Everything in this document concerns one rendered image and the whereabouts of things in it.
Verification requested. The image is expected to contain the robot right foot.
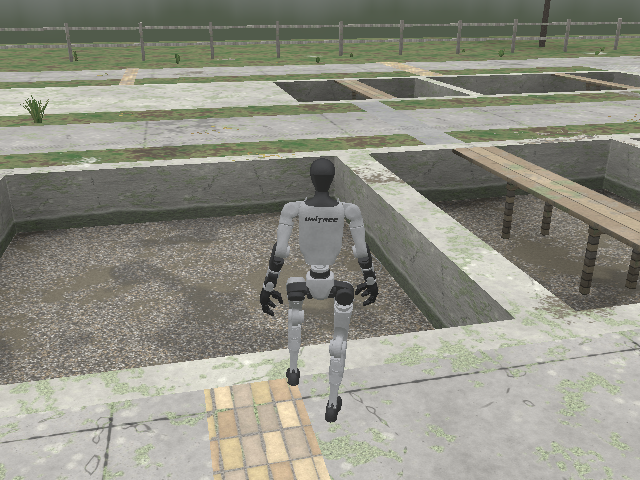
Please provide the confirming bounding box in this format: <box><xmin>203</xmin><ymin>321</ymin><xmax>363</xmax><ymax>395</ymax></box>
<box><xmin>325</xmin><ymin>396</ymin><xmax>342</xmax><ymax>423</ymax></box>

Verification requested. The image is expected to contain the robot right upper arm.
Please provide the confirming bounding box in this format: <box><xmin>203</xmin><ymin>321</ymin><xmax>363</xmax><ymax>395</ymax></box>
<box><xmin>342</xmin><ymin>202</ymin><xmax>368</xmax><ymax>258</ymax></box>

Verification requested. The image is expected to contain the left robot thigh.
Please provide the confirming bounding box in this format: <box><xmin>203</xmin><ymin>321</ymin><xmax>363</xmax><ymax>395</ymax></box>
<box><xmin>286</xmin><ymin>277</ymin><xmax>307</xmax><ymax>326</ymax></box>

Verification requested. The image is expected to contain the robot left upper arm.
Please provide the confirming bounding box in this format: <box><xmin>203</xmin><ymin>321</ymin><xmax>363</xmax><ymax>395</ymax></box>
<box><xmin>274</xmin><ymin>201</ymin><xmax>301</xmax><ymax>258</ymax></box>

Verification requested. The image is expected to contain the robot right forearm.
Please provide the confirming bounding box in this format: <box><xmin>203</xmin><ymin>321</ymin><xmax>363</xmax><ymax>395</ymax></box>
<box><xmin>358</xmin><ymin>243</ymin><xmax>377</xmax><ymax>285</ymax></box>

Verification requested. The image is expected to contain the robot left hand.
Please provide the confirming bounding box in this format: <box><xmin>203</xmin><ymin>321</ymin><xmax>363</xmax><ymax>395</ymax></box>
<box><xmin>260</xmin><ymin>288</ymin><xmax>283</xmax><ymax>316</ymax></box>

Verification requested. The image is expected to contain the robot right hand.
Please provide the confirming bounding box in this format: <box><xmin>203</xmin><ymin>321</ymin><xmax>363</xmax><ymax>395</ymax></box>
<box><xmin>355</xmin><ymin>281</ymin><xmax>379</xmax><ymax>306</ymax></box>

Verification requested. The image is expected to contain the robot left forearm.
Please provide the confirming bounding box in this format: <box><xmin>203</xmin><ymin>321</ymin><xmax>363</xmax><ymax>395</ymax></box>
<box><xmin>263</xmin><ymin>242</ymin><xmax>284</xmax><ymax>292</ymax></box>

